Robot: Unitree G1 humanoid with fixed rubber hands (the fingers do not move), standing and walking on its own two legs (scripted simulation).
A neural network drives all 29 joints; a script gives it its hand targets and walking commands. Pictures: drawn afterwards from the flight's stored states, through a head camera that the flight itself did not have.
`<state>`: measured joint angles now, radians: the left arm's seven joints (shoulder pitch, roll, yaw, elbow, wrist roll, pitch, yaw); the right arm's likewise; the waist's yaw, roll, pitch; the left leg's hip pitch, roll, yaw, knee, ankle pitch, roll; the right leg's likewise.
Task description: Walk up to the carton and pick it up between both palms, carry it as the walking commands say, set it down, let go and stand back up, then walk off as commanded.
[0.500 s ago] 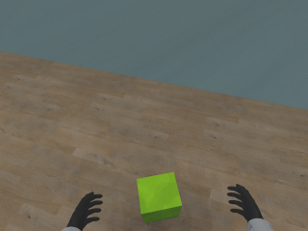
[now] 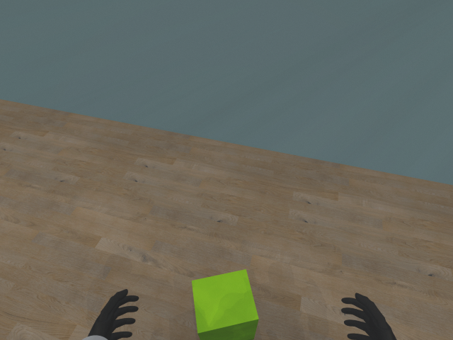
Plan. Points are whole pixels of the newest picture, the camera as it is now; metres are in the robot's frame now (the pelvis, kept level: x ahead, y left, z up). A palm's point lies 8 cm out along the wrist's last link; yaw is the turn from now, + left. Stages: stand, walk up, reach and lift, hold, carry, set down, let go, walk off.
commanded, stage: let go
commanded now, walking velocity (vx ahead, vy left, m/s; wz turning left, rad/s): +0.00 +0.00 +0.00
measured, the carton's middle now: (224, 311) +0.35 +0.05 -0.63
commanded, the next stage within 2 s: stand in 0.02 s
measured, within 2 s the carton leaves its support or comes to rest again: neither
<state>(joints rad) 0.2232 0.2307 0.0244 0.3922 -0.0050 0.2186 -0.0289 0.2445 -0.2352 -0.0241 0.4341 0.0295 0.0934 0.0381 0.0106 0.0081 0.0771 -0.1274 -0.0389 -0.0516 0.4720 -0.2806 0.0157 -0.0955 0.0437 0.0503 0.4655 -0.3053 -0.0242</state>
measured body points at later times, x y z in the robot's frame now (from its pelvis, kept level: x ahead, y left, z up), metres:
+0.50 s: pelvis +0.01 +0.01 +0.00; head +0.00 +0.03 +0.45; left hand +0.15 +0.30 -0.11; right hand +0.13 -0.29 -0.09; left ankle -0.01 +0.11 -0.74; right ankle -0.03 -0.11 -0.74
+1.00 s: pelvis -0.01 +0.02 +0.01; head -0.01 +0.03 +0.46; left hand +0.11 +0.31 -0.11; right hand +0.09 -0.30 -0.10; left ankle -0.01 +0.11 -0.74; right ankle -0.03 -0.11 -0.74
